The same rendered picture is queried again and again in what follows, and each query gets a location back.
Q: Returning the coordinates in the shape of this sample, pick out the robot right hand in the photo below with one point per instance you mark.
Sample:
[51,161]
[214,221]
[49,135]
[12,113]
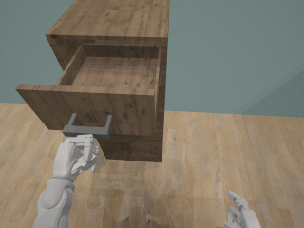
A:
[243,215]

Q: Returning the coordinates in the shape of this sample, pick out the drawer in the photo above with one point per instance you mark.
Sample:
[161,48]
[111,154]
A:
[122,80]

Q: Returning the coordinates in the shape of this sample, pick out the cabinet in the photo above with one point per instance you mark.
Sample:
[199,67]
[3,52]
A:
[123,22]

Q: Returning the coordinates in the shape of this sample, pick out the handle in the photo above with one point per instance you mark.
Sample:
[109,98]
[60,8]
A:
[72,130]

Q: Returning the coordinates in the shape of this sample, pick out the left robot forearm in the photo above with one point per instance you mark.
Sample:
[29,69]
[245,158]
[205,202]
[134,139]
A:
[54,204]

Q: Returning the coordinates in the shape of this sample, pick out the robot left hand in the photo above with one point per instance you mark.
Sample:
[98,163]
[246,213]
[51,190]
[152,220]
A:
[81,149]

